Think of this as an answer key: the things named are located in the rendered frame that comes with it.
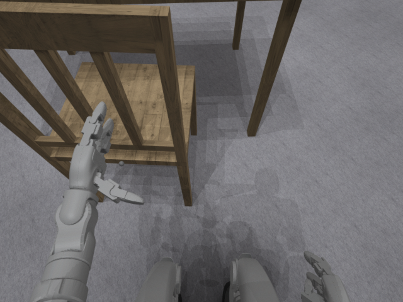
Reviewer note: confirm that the right robot hand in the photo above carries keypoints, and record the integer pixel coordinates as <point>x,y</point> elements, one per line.
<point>329,289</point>

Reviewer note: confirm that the robot left forearm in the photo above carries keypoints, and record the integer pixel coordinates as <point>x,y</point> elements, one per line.
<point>68,265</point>

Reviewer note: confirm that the right robot shin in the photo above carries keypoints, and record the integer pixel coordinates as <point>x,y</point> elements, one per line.
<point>235,297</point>

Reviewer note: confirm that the left robot hand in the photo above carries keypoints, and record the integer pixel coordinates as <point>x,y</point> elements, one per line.
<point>88,157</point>

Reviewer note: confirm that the robot right thigh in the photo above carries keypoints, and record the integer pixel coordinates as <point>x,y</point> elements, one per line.
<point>249,278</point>

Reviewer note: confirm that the chair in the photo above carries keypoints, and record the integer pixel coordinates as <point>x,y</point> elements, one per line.
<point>153,106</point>

